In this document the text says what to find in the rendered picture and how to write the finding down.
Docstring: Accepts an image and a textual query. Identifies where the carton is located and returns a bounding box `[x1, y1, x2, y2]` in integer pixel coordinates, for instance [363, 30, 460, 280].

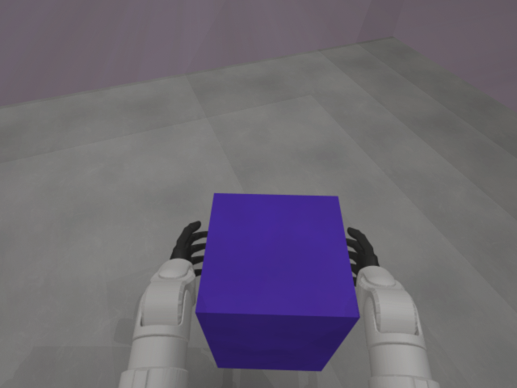
[195, 193, 360, 371]

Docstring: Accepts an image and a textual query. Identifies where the robot left forearm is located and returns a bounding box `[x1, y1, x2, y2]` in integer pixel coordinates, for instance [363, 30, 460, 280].
[118, 259, 196, 388]

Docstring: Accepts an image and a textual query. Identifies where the robot left hand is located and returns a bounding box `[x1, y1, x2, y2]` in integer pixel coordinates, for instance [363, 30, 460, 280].
[170, 221, 208, 276]

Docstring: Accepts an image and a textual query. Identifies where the robot right forearm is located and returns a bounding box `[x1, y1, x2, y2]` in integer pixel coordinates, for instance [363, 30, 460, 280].
[356, 266, 440, 388]

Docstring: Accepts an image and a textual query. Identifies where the robot right hand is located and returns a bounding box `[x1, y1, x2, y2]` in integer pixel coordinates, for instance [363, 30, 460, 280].
[346, 227, 380, 287]

